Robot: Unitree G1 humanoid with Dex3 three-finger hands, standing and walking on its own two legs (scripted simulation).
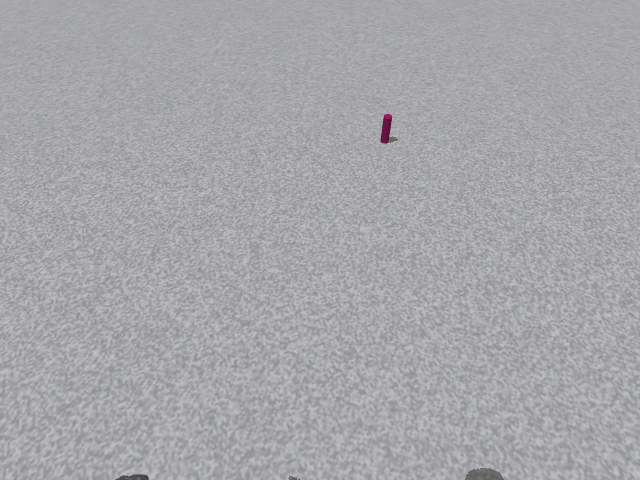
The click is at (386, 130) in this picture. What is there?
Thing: slim round
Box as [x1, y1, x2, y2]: [380, 114, 391, 143]
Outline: 385,114 383,119 380,140 384,143 388,140 391,121 391,115
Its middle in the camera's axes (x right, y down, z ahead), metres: +0.33 -0.59 +1.99
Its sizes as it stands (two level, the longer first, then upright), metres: 0.042 0.042 0.149
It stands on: the floor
